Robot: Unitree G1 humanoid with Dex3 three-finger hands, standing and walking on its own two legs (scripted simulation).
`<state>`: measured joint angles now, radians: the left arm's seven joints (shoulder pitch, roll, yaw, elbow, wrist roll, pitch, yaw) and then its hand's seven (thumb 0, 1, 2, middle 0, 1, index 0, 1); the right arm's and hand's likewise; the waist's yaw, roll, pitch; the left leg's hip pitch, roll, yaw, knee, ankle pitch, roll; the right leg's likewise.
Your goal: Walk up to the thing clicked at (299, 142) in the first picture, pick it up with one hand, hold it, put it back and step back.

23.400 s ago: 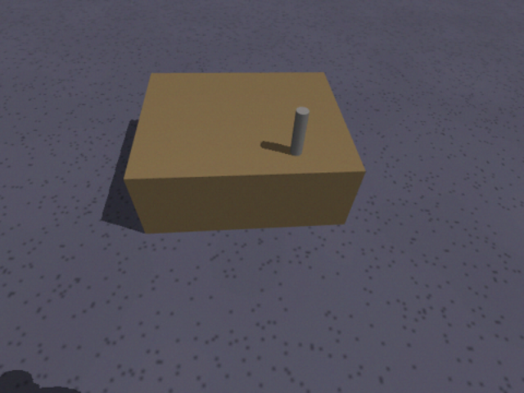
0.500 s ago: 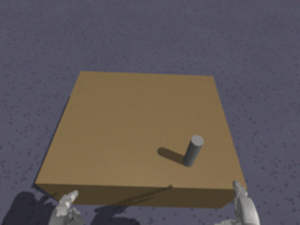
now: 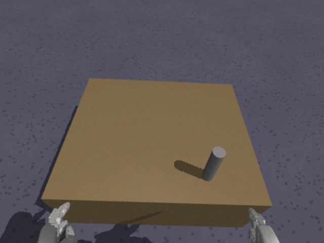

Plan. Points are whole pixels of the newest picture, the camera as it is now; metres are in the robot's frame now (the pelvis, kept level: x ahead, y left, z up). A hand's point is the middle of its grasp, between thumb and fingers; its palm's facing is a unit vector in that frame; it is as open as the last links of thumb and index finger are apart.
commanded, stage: home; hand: right
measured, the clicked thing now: (212, 165) +0.48 -0.21 -0.26
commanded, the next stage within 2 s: none
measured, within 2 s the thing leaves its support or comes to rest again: neither
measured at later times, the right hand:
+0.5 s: hand out of the picture +0.16 -0.19 -0.05, palm faces +0.05 +0.98 -0.20, open 17.7 cm
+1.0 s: hand out of the picture +0.16 -0.19 -0.05, palm faces +0.04 +0.98 -0.20, open 17.6 cm
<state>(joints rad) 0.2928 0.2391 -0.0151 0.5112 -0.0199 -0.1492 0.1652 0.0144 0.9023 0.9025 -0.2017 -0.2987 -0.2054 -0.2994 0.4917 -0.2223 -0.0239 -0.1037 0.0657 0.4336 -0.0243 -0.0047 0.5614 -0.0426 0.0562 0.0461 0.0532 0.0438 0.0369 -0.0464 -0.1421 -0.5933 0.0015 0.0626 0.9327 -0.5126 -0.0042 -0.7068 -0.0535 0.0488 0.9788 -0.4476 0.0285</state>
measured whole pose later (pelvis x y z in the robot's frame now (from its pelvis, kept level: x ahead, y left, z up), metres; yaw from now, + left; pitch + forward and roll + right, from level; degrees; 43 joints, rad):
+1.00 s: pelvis +0.00 -0.01 +0.00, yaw +0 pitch +10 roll +3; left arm 0.28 0.22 -0.02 0.53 -0.01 -0.20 0.18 0.02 0.90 0.90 -0.20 -0.30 -0.21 -0.30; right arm 0.50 -0.23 -0.03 -0.15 0.05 0.47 -0.02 -0.01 0.58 -0.03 0.05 0.04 0.05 0.04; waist 0.03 -0.05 -0.15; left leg -0.61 0.01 0.05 0.94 -0.51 -0.02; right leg -0.73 -0.05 0.04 1.01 -0.46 0.01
